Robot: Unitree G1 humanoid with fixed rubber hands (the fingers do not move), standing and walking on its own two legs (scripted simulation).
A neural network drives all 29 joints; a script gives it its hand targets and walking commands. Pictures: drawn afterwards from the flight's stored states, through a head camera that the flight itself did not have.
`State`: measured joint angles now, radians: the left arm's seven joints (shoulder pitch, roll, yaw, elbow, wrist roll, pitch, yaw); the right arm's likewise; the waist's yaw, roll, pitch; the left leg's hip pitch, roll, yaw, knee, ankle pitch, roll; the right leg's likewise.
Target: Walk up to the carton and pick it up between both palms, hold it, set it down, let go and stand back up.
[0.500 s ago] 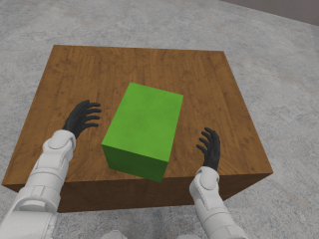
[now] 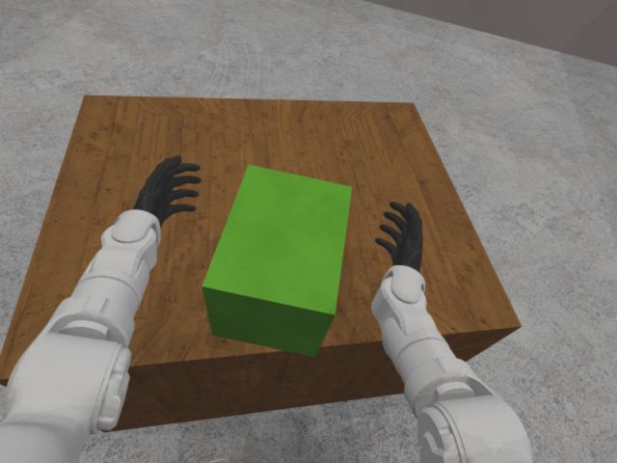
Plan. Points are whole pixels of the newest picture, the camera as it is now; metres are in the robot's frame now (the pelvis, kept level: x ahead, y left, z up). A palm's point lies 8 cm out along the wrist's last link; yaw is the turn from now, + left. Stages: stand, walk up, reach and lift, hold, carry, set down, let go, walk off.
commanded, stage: reach and lift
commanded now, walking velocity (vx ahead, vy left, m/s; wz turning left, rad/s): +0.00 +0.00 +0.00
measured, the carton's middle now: (281, 261) +0.44 -0.03 -0.10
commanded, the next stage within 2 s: none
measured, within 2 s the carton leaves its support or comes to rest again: neither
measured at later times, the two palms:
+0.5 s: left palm (185, 210) +0.46 +0.12 +0.03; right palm (410, 258) +0.36 -0.20 +0.02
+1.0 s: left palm (196, 237) +0.46 +0.11 -0.05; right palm (378, 298) +0.34 -0.17 -0.08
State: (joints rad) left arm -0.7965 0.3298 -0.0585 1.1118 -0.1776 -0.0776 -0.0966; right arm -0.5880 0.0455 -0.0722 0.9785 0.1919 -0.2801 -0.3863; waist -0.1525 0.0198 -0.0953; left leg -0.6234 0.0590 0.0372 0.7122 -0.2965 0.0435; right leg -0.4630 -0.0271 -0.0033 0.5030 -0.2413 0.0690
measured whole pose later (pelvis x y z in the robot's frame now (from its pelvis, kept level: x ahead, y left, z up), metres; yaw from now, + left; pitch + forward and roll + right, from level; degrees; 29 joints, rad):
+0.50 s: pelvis -0.01 -0.02 -0.02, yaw +0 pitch +20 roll -5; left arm -1.07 0.32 -0.09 1.58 -0.17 -0.28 -0.08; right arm -0.84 0.03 -0.07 1.31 0.25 -0.32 -0.32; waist -0.22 0.01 -0.19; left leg -0.86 0.06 0.01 0.79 -0.28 0.03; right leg -0.72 -0.02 -0.02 0.65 -0.27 0.08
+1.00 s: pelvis -0.02 +0.00 -0.07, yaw -2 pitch +29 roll -8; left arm -1.07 0.27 -0.02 1.49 -0.02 -0.35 -0.05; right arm -0.84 0.09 -0.28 1.43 0.08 -0.54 -0.32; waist -0.19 0.04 -0.24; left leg -1.21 0.07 -0.02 1.09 -0.39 0.04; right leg -1.06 -0.01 -0.03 0.94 -0.38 0.08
